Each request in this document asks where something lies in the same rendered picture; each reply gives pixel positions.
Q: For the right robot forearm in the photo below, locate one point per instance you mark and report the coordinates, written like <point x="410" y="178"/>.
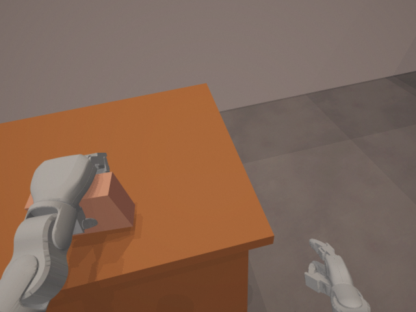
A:
<point x="347" y="298"/>

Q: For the left robot forearm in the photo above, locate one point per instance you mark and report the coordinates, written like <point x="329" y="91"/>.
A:
<point x="38" y="269"/>

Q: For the table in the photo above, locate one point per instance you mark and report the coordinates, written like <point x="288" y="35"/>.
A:
<point x="196" y="212"/>

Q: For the robot left hand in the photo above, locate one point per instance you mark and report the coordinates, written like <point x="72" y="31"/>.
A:
<point x="67" y="179"/>

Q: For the robot right hand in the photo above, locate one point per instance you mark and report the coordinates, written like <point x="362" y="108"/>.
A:
<point x="322" y="278"/>

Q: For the sponge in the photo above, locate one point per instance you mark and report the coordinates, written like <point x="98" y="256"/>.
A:
<point x="107" y="202"/>

